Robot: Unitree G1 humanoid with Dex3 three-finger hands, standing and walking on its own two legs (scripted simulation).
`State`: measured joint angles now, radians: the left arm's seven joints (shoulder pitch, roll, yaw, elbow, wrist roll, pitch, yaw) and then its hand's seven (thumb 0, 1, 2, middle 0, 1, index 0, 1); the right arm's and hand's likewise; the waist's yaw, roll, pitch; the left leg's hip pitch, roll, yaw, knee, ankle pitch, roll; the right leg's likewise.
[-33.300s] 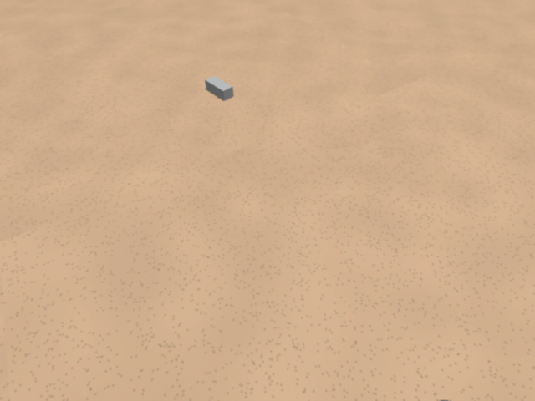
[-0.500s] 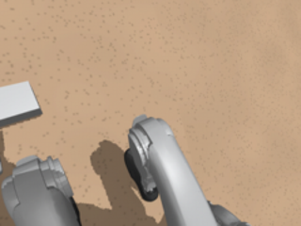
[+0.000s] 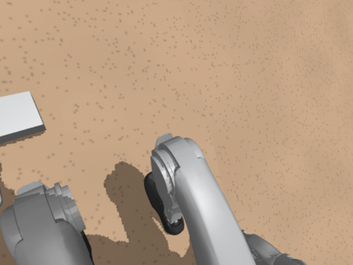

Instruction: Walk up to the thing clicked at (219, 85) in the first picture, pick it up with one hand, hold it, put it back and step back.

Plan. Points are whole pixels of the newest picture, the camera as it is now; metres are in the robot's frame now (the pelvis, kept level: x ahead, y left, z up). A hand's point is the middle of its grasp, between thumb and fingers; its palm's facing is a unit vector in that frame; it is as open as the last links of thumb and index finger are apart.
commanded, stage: open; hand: left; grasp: from above
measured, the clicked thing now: out of the picture +0.46 +0.26 -0.26
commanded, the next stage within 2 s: withdraw in 0.34 s
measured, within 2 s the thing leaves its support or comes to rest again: neither
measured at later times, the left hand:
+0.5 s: hand out of the picture +0.45 +0.27 -0.23, palm faces -0.44 -0.12 -0.89, open 13.3 cm
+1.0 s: hand out of the picture +0.46 +0.30 -0.05, palm faces -0.39 -0.07 -0.92, open 14.1 cm
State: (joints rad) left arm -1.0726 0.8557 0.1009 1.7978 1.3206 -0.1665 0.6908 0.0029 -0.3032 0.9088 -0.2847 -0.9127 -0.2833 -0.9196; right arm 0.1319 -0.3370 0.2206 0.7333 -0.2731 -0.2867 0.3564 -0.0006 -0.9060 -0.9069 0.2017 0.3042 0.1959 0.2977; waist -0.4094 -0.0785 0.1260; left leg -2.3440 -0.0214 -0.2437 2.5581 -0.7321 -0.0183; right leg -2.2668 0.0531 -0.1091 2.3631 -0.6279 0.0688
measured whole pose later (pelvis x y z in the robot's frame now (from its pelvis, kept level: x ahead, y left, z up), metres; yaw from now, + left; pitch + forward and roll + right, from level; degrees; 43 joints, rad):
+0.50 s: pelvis +0.00 +0.00 +0.00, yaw +0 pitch +28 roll -13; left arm -1.07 0.88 0.08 1.80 1.32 -0.20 0.68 0.00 -0.45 1.09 -0.12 -1.08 -0.12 -1.09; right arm 0.15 -0.34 0.23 0.72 -0.27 -0.27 0.32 0.00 -0.90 -0.91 0.20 0.30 0.20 0.30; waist -0.41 -0.09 0.14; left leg -2.33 -0.02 -0.25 2.54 -0.73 -0.03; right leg -2.26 0.05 -0.11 2.35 -0.61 0.07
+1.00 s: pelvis +0.00 -0.01 +0.06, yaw +6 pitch +35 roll -7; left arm -1.00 0.59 -0.08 1.39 1.07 0.05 0.32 0.00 -0.53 1.02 -0.10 -0.99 -0.09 -1.01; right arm 0.14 -0.31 0.03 0.74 -0.10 -0.07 0.27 0.00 -0.92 -0.91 0.20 0.30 0.20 0.30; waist -0.22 0.08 -0.15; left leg -2.22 0.00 -0.12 2.32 -0.71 -0.01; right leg -2.19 0.02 -0.02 2.21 -0.64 0.06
